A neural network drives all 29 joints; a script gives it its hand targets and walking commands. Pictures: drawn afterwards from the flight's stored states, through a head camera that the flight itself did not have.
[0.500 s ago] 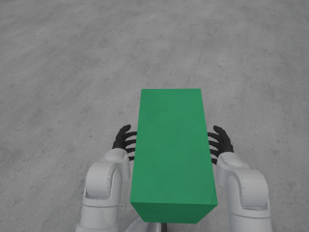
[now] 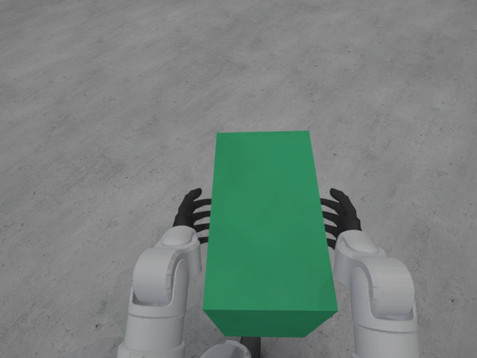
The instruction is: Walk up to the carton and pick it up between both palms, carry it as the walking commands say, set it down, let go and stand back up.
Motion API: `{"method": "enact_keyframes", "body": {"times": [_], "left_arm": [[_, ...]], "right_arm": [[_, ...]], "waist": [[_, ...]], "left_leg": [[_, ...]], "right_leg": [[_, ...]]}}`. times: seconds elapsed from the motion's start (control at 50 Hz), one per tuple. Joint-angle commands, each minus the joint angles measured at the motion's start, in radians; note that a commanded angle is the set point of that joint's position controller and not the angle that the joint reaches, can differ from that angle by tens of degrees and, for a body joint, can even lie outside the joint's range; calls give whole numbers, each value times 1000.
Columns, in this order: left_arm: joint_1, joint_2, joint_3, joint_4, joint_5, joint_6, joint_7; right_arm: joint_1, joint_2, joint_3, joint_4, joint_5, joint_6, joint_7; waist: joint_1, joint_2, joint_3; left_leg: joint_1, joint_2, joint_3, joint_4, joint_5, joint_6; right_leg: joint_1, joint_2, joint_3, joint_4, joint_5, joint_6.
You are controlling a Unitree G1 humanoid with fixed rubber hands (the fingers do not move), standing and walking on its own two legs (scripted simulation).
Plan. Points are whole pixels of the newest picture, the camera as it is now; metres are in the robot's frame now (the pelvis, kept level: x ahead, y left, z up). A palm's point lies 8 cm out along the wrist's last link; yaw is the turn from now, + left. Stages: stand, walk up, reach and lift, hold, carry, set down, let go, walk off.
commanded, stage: carry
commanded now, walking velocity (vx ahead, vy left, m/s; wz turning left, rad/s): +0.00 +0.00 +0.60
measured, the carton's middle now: (263, 241) +0.31 +0.00 +0.00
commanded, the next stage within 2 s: none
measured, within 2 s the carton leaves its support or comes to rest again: neither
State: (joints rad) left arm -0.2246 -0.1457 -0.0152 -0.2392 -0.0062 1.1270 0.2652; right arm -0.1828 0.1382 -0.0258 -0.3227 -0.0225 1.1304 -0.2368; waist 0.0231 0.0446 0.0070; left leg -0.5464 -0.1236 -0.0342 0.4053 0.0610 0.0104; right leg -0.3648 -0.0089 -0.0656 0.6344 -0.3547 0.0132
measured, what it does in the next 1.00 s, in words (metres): walks backwards, turning left: left foot, then right foot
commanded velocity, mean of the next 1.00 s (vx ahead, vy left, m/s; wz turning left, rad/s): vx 0.00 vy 0.00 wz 0.42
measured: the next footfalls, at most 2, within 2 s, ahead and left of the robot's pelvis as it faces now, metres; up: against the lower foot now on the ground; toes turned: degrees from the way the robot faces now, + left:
left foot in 0.22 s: +0.00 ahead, +0.18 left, +0.00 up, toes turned +10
right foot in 0.48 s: -0.05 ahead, -0.04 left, +0.00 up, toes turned +11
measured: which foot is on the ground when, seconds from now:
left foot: down 0.00-0.00, up 0.02-0.20, down 0.22-0.50, up 0.52-0.72, down 0.74-1.00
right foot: down 0.00-0.24, up 0.26-0.46, down 0.48-0.76, up 0.78-1.00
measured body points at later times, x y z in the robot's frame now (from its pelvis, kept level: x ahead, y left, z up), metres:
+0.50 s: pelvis -0.13 +0.05 -0.01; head -0.10 +0.05 +0.44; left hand +0.11 +0.26 +0.06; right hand +0.19 +0.03 +0.06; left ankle -0.04 +0.17 -0.72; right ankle -0.09 -0.05 -0.72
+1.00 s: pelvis -0.25 +0.07 +0.00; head -0.23 +0.09 +0.45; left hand -0.08 +0.34 +0.07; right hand +0.07 +0.14 +0.08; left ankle -0.21 +0.18 -0.72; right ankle -0.20 -0.05 -0.69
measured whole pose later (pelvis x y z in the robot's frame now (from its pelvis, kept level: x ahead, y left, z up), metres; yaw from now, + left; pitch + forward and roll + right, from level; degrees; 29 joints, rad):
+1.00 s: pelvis -0.25 +0.07 +0.00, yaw +30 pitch +3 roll +0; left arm -0.19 -0.14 0.01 -0.30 0.01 1.15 0.27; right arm -0.20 0.14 0.01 -0.28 -0.03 1.11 -0.22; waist 0.07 -0.03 -0.02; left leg -0.50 -0.07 0.03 0.58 -0.15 0.07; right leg -0.47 -0.06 -0.07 0.92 -0.48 0.07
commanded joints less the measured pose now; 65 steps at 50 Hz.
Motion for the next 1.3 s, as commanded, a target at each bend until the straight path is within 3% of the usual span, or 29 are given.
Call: {"method": "enact_keyframes", "body": {"times": [0.0,0.02,0.04,0.06,0.1,0.12,0.16,0.18,0.22,0.24,0.28,0.44,0.46,0.48,0.5,0.52,0.56,0.6,0.66,0.68,0.72,0.74,0.8,0.96,1.04,1.06,1.1,1.22,1.28], "left_arm": [[-377,-1022,-448,-252,-259,-83,-164],[-327,-1017,-428,-250,-231,-85,-157],[-389,-1008,-434,-303,-253,-87,-157],[-420,-996,-458,-323,-259,-89,-155],[-406,-978,-475,-350,-246,-85,-152],[-382,-979,-467,-315,-233,-80,-155],[-302,-934,-441,-218,-192,-55,-144],[-294,-909,-451,-237,-187,-57,-140],[-309,-918,-461,-271,-202,-68,-139],[-392,-948,-495,-330,-237,-74,-149],[-414,-965,-507,-288,-239,-60,-153],[-402,-994,-516,-256,-287,-53,-172],[-428,-1001,-518,-296,-306,-62,-178],[-431,-974,-512,-311,-297,-66,-179],[-399,-1007,-489,-256,-280,-66,-183],[-382,-1013,-462,-244,-256,-70,-183],[-440,-1011,-459,-311,-263,-80,-175],[-385,-995,-431,-302,-231,-92,-169],[-344,-968,-455,-310,-213,-84,-154],[-314,-971,-463,-272,-199,-74,-148],[-330,-946,-479,-292,-196,-72,-140],[-293,-970,-481,-255,-187,-64,-140],[-422,-999,-542,-317,-248,-72,-155],[-470,-991,-579,-349,-323,-64,-179],[-427,-983,-527,-274,-299,-53,-190],[-444,-989,-529,-265,-299,-54,-194],[-432,-1019,-490,-215,-262,-74,-188],[-447,-1013,-449,-213,-207,-67,-160],[-427,-982,-432,-181,-183,-54,-154]], "right_arm": [[-537,975,578,-306,281,-59,131],[-555,977,586,-316,280,-63,132],[-583,980,570,-299,293,-75,127],[-489,981,540,-248,271,-75,122],[-498,961,563,-303,298,-71,127],[-501,955,562,-291,292,-65,125],[-423,945,542,-175,259,-36,122],[-366,931,518,-152,245,-36,124],[-349,935,498,-95,239,-46,122],[-367,977,505,-117,249,-54,127],[-317,966,467,-86,203,-50,128],[-436,916,468,-221,186,-77,92],[-391,941,472,-195,173,-70,89],[-405,948,491,-204,184,-64,98],[-438,958,525,-244,196,-51,110],[-488,993,556,-244,223,-45,115],[-524,1020,562,-221,258,-54,122],[-565,1028,607,-267,310,-63,132],[-474,1001,578,-232,303,-53,136],[-449,1015,587,-211,295,-47,138],[-382,999,558,-170,276,-42,143],[-371,974,539,-141,264,-44,149],[-359,1002,497,-128,233,-60,151],[-336,945,435,-183,164,-85,116],[-362,981,478,-141,163,-69,103],[-365,988,476,-133,160,-69,102],[-482,995,529,-215,201,-63,118],[-516,1035,549,-148,258,-55,143],[-502,1019,532,-92,249,-44,146]], "waist": [[9,-535,-468],[-20,-415,-360],[-22,-193,-403],[-28,-142,-434],[-9,-247,-479],[-3,-311,-481],[-20,-236,-472],[-32,-106,-470],[-24,292,-433],[-27,179,-442],[-28,134,-492],[-23,128,-463],[-10,50,-501],[0,-94,-508],[0,-444,-452],[-15,-427,-345],[-19,-178,-361],[-9,-261,-399],[-6,-242,-494],[-17,-203,-490],[-35,-17,-480],[-21,271,-439],[-23,97,-478],[-25,62,-532],[-10,27,-529],[-19,-9,-518],[-25,-299,-422],[-19,23,-366],[-10,23,-333]], "left_leg": [[74,78,-40,784,-527,-189],[-26,196,-103,793,-516,-137],[-57,164,-54,695,-489,-77],[-46,163,-35,552,-470,-52],[50,93,55,363,-524,-36],[90,87,82,303,-503,-42],[265,83,114,47,-283,-50],[427,167,-24,37,-186,-30],[558,510,-421,111,670,145],[475,444,-345,122,612,176],[463,375,-283,109,309,107],[228,258,-250,-69,-412,42],[168,217,-173,10,-346,-3],[25,114,-105,150,-361,-59],[-81,34,18,483,-545,-61],[-99,130,25,664,-543,-68],[-48,145,26,615,-494,-37],[26,111,60,446,-478,-31],[125,95,93,246,-453,-11],[205,87,130,91,-329,-26],[507,331,-202,13,200,18],[576,488,-368,82,613,125],[535,414,-273,76,411,130],[483,377,-254,-38,-25,152],[395,277,-179,-38,-328,87],[313,219,-134,-6,-393,34],[313,164,-53,56,-351,-3],[276,243,-149,-97,-464,8],[188,241,-133,-168,-621,-25]], "right_leg": [[109,-541,502,-404,-105,-265],[36,-521,378,-383,-69,-215],[151,-441,210,-286,130,-161],[235,-339,65,-171,451,-104],[334,-317,23,-48,880,-85],[336,-309,10,-46,835,-78],[238,-292,-39,35,654,-10],[43,-284,-28,103,428,33],[-286,-120,-103,311,-277,119],[-202,-126,-25,383,-258,113],[-186,-103,-8,382,-153,97],[115,-10,-65,-30,-105,48],[267,-68,-26,-180,-15,25],[390,-228,190,-301,-88,-42],[273,-458,462,-357,14,-164],[167,-500,371,-353,90,-187],[161,-407,147,-269,252,-123],[245,-320,21,-174,526,-72],[337,-349,-25,-65,662,-61],[325,-333,-53,-30,584,-16],[-16,-259,-90,184,186,82],[-261,-147,-145,266,-240,117],[-215,-112,-38,374,-169,98],[-93,-46,42,242,-136,37],[171,-18,9,-227,-42,-8],[238,-102,117,-273,-75,-32],[72,-201,231,-288,-142,-69],[47,-86,64,-144,-104,-62],[75,-32,26,-136,-169,-80]]}}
